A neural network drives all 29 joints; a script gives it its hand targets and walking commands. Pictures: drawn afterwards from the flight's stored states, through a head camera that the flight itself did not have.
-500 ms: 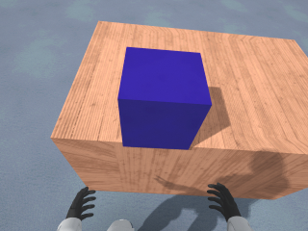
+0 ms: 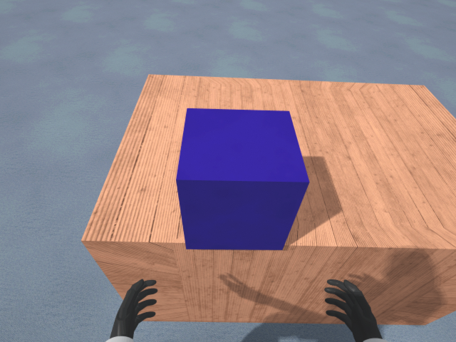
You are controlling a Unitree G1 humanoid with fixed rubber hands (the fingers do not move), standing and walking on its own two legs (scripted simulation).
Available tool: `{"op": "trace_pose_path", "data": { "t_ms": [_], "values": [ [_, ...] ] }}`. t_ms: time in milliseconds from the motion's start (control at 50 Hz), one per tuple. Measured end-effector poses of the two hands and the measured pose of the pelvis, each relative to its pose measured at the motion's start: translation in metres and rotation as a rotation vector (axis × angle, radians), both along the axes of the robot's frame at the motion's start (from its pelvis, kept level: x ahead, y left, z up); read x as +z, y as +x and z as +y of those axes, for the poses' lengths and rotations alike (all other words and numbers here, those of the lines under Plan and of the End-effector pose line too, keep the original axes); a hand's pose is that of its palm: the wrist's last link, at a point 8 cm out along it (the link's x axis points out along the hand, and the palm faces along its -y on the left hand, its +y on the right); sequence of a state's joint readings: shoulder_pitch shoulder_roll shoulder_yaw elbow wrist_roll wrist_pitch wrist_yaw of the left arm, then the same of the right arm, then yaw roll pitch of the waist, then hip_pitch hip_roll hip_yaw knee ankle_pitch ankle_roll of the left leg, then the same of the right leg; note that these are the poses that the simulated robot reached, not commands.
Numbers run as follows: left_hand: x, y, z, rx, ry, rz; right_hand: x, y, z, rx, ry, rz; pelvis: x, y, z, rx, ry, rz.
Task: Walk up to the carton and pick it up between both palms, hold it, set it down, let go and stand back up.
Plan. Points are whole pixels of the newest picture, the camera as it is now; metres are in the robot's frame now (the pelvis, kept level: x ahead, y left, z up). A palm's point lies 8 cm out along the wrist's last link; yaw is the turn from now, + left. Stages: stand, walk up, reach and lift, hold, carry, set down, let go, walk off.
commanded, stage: reach and lift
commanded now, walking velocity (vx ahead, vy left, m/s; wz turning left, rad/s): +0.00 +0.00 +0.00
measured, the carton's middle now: (236, 181) +0.43 +0.04 +0.01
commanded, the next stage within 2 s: none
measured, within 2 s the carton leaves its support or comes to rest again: neither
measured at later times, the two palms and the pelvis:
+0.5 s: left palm (123, 307) +0.17 +0.22 -0.04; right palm (362, 303) +0.20 -0.20 -0.02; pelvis +0.01 -0.03 +0.00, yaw +1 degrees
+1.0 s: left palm (117, 247) +0.25 +0.24 +0.02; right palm (348, 243) +0.28 -0.17 +0.03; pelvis +0.01 -0.02 +0.01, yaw +1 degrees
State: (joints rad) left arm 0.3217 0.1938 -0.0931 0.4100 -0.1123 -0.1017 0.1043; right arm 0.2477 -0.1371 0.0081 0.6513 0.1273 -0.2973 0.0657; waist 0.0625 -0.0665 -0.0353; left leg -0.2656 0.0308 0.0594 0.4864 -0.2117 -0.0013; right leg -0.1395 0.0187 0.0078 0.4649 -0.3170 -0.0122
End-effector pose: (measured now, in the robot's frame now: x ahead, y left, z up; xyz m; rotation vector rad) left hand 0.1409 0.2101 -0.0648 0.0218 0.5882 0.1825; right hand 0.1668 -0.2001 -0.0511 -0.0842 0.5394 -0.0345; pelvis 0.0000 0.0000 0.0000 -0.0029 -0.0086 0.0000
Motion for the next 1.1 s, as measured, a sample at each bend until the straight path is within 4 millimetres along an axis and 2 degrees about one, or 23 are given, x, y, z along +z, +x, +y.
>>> {"op": "trace_pose_path", "data": {
  "t_ms": [320, 460, 640, 800, 1100],
  "values": [
    [0.015, 0.010, 0.005, 0.041, -0.006, -0.170, 0.021, 0.019, 0.003, -0.004, 0.069, -0.154, 0.000, 0.009, -0.022, 0.012, 0.014, -0.011],
    [0.019, 0.024, 0.008, 0.040, -0.015, -0.224, 0.027, 0.031, 0.004, -0.012, 0.080, -0.189, 0.000, 0.008, -0.029, 0.018, 0.022, -0.017],
    [0.029, 0.052, 0.013, 0.042, -0.033, -0.247, 0.037, 0.053, 0.008, -0.003, 0.069, -0.175, 0.001, 0.009, -0.033, 0.022, 0.022, -0.014],
    [0.050, 0.081, 0.019, 0.027, -0.023, -0.261, 0.056, 0.084, 0.016, -0.003, 0.071, -0.190, 0.005, 0.011, -0.030, 0.022, 0.017, -0.011],
    [0.100, 0.120, 0.034, 0.009, -0.005, -0.260, 0.093, 0.131, 0.031, 0.011, 0.064, -0.201, 0.010, 0.008, -0.020, 0.024, 0.004, 0.000]
  ]
}}
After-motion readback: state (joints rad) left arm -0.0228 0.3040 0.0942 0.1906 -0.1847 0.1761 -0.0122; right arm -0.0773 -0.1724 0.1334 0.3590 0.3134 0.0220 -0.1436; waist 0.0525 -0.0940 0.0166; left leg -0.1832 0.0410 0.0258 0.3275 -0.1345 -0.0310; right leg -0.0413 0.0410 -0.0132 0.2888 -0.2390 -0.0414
